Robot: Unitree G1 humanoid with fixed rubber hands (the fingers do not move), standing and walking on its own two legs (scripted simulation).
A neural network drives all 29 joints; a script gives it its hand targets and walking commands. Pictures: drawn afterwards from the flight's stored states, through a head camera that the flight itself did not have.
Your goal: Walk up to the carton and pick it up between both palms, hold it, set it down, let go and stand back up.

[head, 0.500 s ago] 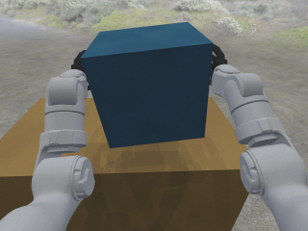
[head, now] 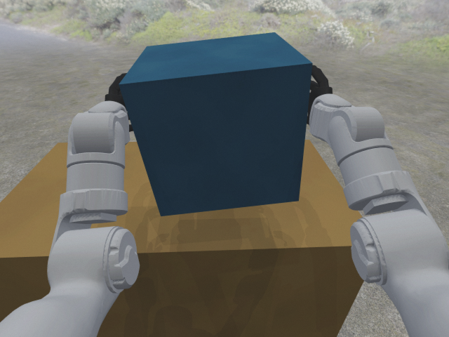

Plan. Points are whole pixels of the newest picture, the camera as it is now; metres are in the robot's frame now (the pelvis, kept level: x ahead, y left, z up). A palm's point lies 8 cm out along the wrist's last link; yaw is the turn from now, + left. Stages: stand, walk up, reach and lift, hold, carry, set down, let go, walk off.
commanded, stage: hold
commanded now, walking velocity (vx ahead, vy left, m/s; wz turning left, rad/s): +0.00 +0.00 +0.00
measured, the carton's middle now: (219, 120) +0.39 +0.00 +0.28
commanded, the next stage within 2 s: none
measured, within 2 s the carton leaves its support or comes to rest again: neither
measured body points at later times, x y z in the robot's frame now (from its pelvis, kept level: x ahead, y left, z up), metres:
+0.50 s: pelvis +0.00 +0.00 +0.00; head -0.09 +0.02 +0.44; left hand +0.39 +0.17 +0.30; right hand +0.38 -0.16 +0.31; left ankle -0.01 +0.12 -0.75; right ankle +0.03 -0.11 -0.75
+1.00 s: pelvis +0.00 +0.00 +0.00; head -0.10 +0.01 +0.44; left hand +0.38 +0.17 +0.31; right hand +0.38 -0.16 +0.32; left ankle -0.01 +0.12 -0.75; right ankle +0.03 -0.11 -0.75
